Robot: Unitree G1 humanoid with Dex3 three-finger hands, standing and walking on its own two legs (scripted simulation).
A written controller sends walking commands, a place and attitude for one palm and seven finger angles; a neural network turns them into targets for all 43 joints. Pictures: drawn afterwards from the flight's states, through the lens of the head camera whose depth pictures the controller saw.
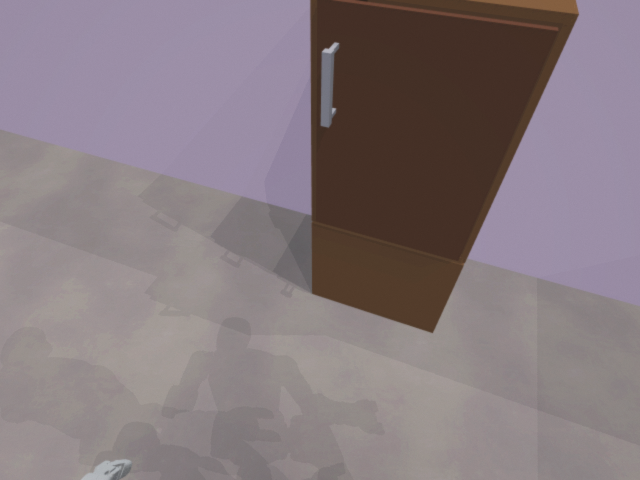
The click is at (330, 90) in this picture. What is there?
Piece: cupboard door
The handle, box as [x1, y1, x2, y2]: [321, 42, 338, 127]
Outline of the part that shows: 335,42 328,49 325,48 322,51 321,125 328,127 331,123 331,118 335,113 335,108 331,107 333,54 338,48 338,43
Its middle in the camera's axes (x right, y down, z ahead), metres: +0.02 -0.32 +0.81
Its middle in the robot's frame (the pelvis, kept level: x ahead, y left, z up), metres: +0.83 +0.02 +0.10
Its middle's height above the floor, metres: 0.87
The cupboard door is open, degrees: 0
